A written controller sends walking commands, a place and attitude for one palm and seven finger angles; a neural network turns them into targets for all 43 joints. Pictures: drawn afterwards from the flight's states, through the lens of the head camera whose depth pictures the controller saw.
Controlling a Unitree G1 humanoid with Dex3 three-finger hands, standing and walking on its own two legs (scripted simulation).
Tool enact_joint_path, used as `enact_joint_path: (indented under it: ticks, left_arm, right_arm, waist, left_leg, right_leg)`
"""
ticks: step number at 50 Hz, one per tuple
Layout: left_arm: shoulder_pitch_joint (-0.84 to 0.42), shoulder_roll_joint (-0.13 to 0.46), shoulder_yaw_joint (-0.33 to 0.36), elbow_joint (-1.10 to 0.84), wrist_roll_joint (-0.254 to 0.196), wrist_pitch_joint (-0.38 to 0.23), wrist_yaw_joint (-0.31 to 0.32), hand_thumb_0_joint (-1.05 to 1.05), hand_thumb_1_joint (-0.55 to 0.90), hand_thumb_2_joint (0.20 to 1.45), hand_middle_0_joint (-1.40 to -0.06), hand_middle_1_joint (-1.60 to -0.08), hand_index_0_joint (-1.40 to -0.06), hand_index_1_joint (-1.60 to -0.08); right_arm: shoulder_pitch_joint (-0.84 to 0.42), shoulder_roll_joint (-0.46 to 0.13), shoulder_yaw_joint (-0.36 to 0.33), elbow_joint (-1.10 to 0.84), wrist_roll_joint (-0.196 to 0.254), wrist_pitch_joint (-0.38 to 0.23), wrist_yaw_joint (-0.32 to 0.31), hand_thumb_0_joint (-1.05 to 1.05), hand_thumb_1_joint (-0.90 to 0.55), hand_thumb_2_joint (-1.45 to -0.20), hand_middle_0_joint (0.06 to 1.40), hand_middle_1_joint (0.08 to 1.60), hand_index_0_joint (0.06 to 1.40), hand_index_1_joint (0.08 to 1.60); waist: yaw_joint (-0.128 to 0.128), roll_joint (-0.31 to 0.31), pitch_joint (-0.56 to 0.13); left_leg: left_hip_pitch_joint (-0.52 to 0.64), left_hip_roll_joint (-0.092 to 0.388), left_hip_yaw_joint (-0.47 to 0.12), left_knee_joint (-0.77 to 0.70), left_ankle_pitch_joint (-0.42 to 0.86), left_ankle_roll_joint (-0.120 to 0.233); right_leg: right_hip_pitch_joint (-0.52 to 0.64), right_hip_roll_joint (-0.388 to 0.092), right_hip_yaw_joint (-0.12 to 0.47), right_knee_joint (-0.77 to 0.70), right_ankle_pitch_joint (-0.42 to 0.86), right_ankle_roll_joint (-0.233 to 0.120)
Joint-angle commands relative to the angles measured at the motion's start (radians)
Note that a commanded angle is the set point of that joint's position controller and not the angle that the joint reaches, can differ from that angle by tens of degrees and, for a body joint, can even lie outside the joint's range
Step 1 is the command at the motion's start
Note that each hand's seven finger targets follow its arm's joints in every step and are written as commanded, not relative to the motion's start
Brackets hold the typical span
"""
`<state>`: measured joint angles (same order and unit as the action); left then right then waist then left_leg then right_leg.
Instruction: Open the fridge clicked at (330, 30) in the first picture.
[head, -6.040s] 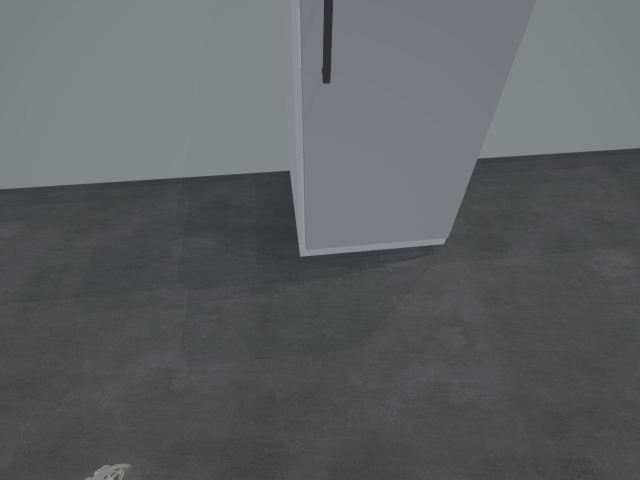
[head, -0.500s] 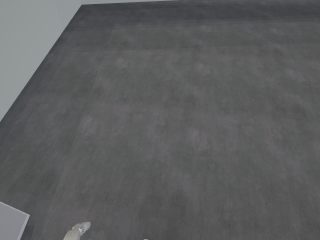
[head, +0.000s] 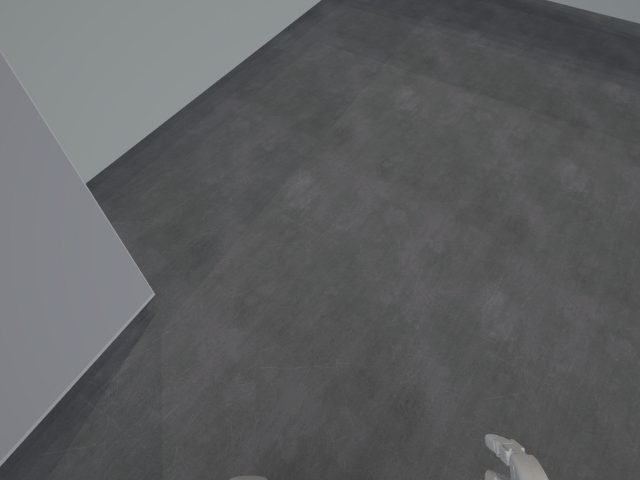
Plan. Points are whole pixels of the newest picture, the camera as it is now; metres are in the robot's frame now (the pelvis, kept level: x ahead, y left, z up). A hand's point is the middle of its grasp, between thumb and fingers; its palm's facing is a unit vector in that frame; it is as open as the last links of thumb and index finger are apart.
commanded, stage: turn to face it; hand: left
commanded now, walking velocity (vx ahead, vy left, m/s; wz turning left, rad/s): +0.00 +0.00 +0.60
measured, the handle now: out of the picture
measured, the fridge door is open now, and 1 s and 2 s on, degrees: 0 0 0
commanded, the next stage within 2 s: take the last steps up to it in 1.78 s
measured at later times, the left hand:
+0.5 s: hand out of the picture +0.11 +0.22 -0.12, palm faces +0.24 -0.93 -0.27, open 7.4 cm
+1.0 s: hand out of the picture -0.14 +0.23 -0.18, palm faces +0.58 -0.77 -0.25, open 7.4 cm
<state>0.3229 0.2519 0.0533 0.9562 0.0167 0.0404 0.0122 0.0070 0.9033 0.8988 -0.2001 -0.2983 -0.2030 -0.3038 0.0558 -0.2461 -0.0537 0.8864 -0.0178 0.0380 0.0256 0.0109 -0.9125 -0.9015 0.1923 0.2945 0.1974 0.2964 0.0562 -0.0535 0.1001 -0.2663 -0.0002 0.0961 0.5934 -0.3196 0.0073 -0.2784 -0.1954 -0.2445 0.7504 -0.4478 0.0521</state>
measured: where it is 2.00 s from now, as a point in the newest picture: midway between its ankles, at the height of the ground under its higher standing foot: outside the picture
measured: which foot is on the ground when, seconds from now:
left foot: down 0.00-0.50, up 0.52-0.88, down 0.90-1.00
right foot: up 0.00-0.48, down 0.50-0.90, up 0.92-1.00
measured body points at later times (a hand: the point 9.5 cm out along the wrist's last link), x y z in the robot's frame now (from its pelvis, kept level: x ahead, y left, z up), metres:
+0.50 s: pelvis +0.00 -0.02 +0.01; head +0.03 -0.02 +0.46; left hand +0.10 +0.26 -0.10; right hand +0.08 -0.26 -0.15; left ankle -0.01 +0.10 -0.72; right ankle +0.04 -0.13 -0.73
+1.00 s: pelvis -0.05 +0.01 +0.00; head -0.04 +0.06 +0.45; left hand -0.17 +0.27 -0.16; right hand +0.18 -0.16 -0.11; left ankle -0.09 +0.10 -0.72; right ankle +0.02 -0.12 -0.67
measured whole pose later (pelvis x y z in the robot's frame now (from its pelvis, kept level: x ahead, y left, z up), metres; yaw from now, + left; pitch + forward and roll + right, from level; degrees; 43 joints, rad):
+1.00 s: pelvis -0.05 +0.01 +0.00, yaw +34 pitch +0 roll -1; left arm 0.24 0.29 0.08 0.94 0.02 0.09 0.02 0.01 0.91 0.90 -0.20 -0.30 -0.20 -0.30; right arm 0.17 -0.23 -0.07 0.90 -0.02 0.02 0.02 0.01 -0.91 -0.90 0.19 0.29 0.20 0.30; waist 0.01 -0.06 0.08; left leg -0.32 0.01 0.06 0.66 -0.34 0.04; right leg -0.44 -0.15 -0.10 1.05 -0.53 0.08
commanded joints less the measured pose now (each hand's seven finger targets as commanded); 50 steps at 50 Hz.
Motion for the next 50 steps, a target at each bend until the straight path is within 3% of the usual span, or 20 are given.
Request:
enact_joint_path:
  ticks: [1,4,6,17,22,23,24,25,26,27,29,31,39,42,44,45,46,47,48,50]
  left_arm:
    - [-0.119,0.104,0.029,-0.144,0.005,-0.006,0.015,0.0,0.9,0.9,-0.2,-0.3,-0.2,-0.3]
    - [-0.113,0.106,0.039,-0.113,0.0,-0.011,0.004,0.0,0.9,0.9,-0.2,-0.3,-0.2,-0.3]
    - [-0.09,0.1,0.038,-0.107,-0.002,-0.009,0.002,0.0,0.9,0.9,-0.2,-0.3,-0.2,-0.3]
    - [-0.235,0.073,0.029,-0.183,-0.009,-0.012,0.012,0.0,0.9,0.9,-0.2,-0.3,-0.2,-0.3]
    - [-0.157,0.077,0.029,-0.173,-0.02,-0.033,0.018,0.0,0.9,0.9,-0.2,-0.3,-0.2,-0.3]
    - [-0.121,0.105,0.034,-0.165,-0.017,-0.044,0.022,0.0,0.9,0.9,-0.2,-0.3,-0.2,-0.3]
    - [-0.094,0.179,0.049,-0.159,-0.005,-0.056,0.03,0.0,0.9,0.9,-0.2,-0.3,-0.2,-0.3]
    - [-0.075,0.24,0.058,-0.161,0.003,-0.054,0.034,0.0,0.9,0.9,-0.2,-0.3,-0.2,-0.3]
    - [-0.079,0.224,0.048,-0.169,-0.002,-0.046,0.034,0.0,0.9,0.9,-0.2,-0.3,-0.2,-0.3]
    - [-0.153,0.17,0.041,-0.179,-0.002,-0.049,0.035,0.0,0.9,0.9,-0.2,-0.3,-0.2,-0.3]
    - [-0.241,0.126,0.026,-0.198,-0.002,-0.043,0.031,0.0,0.9,0.9,-0.2,-0.3,-0.2,-0.3]
    - [-0.228,0.111,0.02,-0.19,0.001,-0.047,0.027,0.0,0.9,0.9,-0.2,-0.3,-0.2,-0.3]
    - [-0.115,0.187,0.049,-0.143,0.016,-0.032,0.024,0.0,0.9,0.9,-0.2,-0.3,-0.2,-0.3]
    - [-0.095,0.198,0.054,-0.132,0.014,-0.026,0.017,0.0,0.9,0.9,-0.2,-0.3,-0.2,-0.3]
    - [-0.089,0.162,0.05,-0.134,-0.002,-0.014,0.012,0.0,0.9,0.9,-0.2,-0.3,-0.2,-0.3]
    - [-0.104,0.087,0.036,-0.174,-0.01,-0.009,0.004,0.0,0.9,0.9,-0.2,-0.3,-0.2,-0.3]
    - [-0.186,0.08,0.022,-0.2,-0.001,-0.003,0.008,0.0,0.9,0.9,-0.2,-0.3,-0.2,-0.3]
    - [-0.195,0.084,0.027,-0.199,0.0,-0.002,0.004,0.0,0.9,0.9,-0.2,-0.3,-0.2,-0.3]
    - [-0.196,0.07,0.03,-0.179,0.002,0.0,0.008,0.0,0.9,0.9,-0.2,-0.3,-0.2,-0.3]
    - [-0.186,0.097,0.038,-0.143,0.0,-0.004,0.001,0.0,0.9,0.9,-0.2,-0.3,-0.2,-0.3]
  right_arm:
    - [0.235,-0.261,-0.069,0.003,0.006,-0.017,-0.026,0.0,-0.9,-0.9,0.2,0.3,0.2,0.3]
    - [0.101,-0.193,-0.047,-0.037,0.001,-0.026,-0.037,0.0,-0.9,-0.9,0.2,0.3,0.2,0.3]
    - [0.093,-0.186,-0.044,-0.043,0.003,-0.03,-0.035,0.0,-0.9,-0.9,0.2,0.3,0.2,0.3]
    - [0.178,-0.185,-0.062,-0.029,-0.008,-0.022,-0.033,0.0,-0.9,-0.9,0.2,0.3,0.2,0.3]
    - [0.163,-0.182,-0.069,-0.034,-0.002,-0.017,-0.032,0.0,-0.9,-0.9,0.2,0.3,0.2,0.3]
    - [0.164,-0.161,-0.067,-0.036,0.005,-0.018,-0.029,0.0,-0.9,-0.9,0.2,0.3,0.2,0.3]
    - [0.203,-0.096,-0.057,-0.043,0.015,-0.021,-0.024,0.0,-0.9,-0.9,0.2,0.3,0.2,0.3]
    - [0.197,-0.073,-0.054,-0.068,0.011,-0.017,-0.026,0.0,-0.9,-0.9,0.2,0.3,0.2,0.3]
    - [0.184,-0.114,-0.067,-0.063,0.0,-0.006,-0.026,0.0,-0.9,-0.9,0.2,0.3,0.2,0.3]
    - [0.207,-0.112,-0.071,-0.04,-0.002,0.008,-0.019,0.0,-0.9,-0.9,0.2,0.3,0.2,0.3]
    - [0.219,-0.103,-0.069,-0.009,-0.006,0.022,-0.004,0.0,-0.9,-0.9,0.2,0.3,0.2,0.3]
    - [0.226,-0.088,-0.064,-0.002,-0.006,0.028,0.004,0.0,-0.9,-0.9,0.2,0.3,0.2,0.3]
    - [0.102,-0.062,-0.044,-0.044,0.005,0.018,0.012,0.0,-0.9,-0.9,0.2,0.3,0.2,0.3]
    - [0.147,-0.066,-0.042,-0.04,0.007,0.003,0.006,0.0,-0.9,-0.9,0.2,0.3,0.2,0.3]
    - [0.24,-0.134,-0.058,-0.02,0.005,-0.013,0.005,0.0,-0.9,-0.9,0.2,0.3,0.2,0.3]
    - [0.291,-0.255,-0.086,-0.022,-0.001,-0.025,-0.001,0.0,-0.9,-0.9,0.2,0.3,0.2,0.3]
    - [0.348,-0.304,-0.095,0.003,-0.001,-0.022,-0.011,0.0,-0.9,-0.9,0.2,0.3,0.2,0.3]
    - [0.323,-0.286,-0.089,0.003,-0.004,-0.024,-0.019,0.0,-0.9,-0.9,0.2,0.3,0.2,0.3]
    - [0.292,-0.258,-0.082,-0.002,-0.004,-0.028,-0.028,0.0,-0.9,-0.9,0.2,0.3,0.2,0.3]
    - [0.179,-0.191,-0.053,-0.028,-0.005,-0.029,-0.037,0.0,-0.9,-0.9,0.2,0.3,0.2,0.3]
  waist:
    - [-0.135,0.242,-0.216]
    - [-0.078,0.215,-0.118]
    - [-0.063,0.188,-0.119]
    - [-0.092,0.216,-0.11]
    - [-0.05,0.202,-0.175]
    - [-0.032,0.14,-0.191]
    - [-0.027,-0.071,-0.24]
    - [-0.018,-0.227,-0.22]
    - [-0.021,-0.123,-0.195]
    - [-0.061,-0.113,-0.151]
    - [-0.095,-0.115,-0.066]
    - [-0.096,-0.135,-0.032]
    - [-0.026,-0.171,-0.056]
    - [-0.043,-0.162,-0.118]
    - [-0.1,0.028,-0.187]
    - [-0.133,0.367,-0.189]
    - [-0.165,0.346,-0.204]
    - [-0.143,0.246,-0.186]
    - [-0.136,0.316,-0.199]
    - [-0.096,0.264,-0.126]
  left_leg:
    - [0.335,0.39,-0.352,-0.183,0.885,0.206]
    - [0.197,0.262,-0.273,-0.198,0.774,0.146]
    - [0.171,0.229,-0.259,-0.212,0.727,0.135]
    - [0.121,0.209,-0.455,-0.215,0.553,0.174]
    - [0.039,0.152,-0.499,-0.117,0.584,0.126]
    - [-0.044,0.113,-0.481,-0.059,0.471,0.081]
    - [-0.23,0.02,-0.354,0.097,0.163,0.004]
    - [-0.353,-0.091,-0.175,0.326,-0.287,-0.061]
    - [-0.308,-0.039,-0.203,0.505,-0.284,-0.051]
    - [-0.298,-0.013,-0.213,0.585,-0.205,-0.054]
    - [-0.291,0.022,-0.156,0.658,-0.099,-0.066]
    - [-0.287,0.027,-0.124,0.658,-0.048,-0.077]
    - [-0.172,0.047,-0.015,0.263,-0.137,-0.08]
    - [-0.055,0.017,0.027,0.078,-0.064,-0.067]
    - [0.172,0.068,-0.068,-0.161,0.168,-0.039]
    - [0.285,0.346,-0.458,-0.236,0.495,0.075]
    - [0.246,0.436,-0.536,-0.248,0.619,0.177]
    - [0.219,0.424,-0.472,-0.246,0.57,0.199]
    - [0.207,0.361,-0.451,-0.24,0.539,0.169]
    - [0.125,0.263,-0.347,-0.244,0.496,0.13]
  right_leg:
    - [-0.336,0.032,0.199,0.421,-0.156,0.037]
    - [-0.308,0.051,0.225,0.445,-0.006,0.05]
    - [-0.276,0.067,0.223,0.419,0.043,0.058]
    - [-0.19,0.133,0.25,0.116,0.012,0.053]
    - [0.068,0.18,0.232,-0.226,0.164,0.028]
    - [0.201,0.139,0.259,-0.374,0.277,0.022]
    - [0.409,-0.075,0.43,-0.446,0.372,-0.038]
    - [0.376,-0.32,0.619,-0.439,0.563,-0.162]
    - [0.234,-0.318,0.552,-0.431,0.545,-0.214]
    - [0.149,-0.246,0.465,-0.463,0.413,-0.197]
    - [0.062,-0.151,0.346,-0.463,0.316,-0.157]
    - [0.027,-0.12,0.257,-0.466,0.306,-0.139]
    - [0.099,-0.184,0.185,-0.4,0.345,-0.168]
    - [0.108,-0.181,0.136,-0.28,0.465,-0.133]
    - [-0.024,-0.122,0.065,-0.038,0.353,-0.043]
    - [-0.309,0.03,0.036,0.201,-0.118,0.047]
    - [-0.343,0.059,0.151,0.354,-0.236,0.042]
    - [-0.353,0.034,0.2,0.415,-0.162,0.029]
    - [-0.368,0.038,0.222,0.437,-0.117,0.032]
    - [-0.328,0.05,0.243,0.454,0.017,0.036]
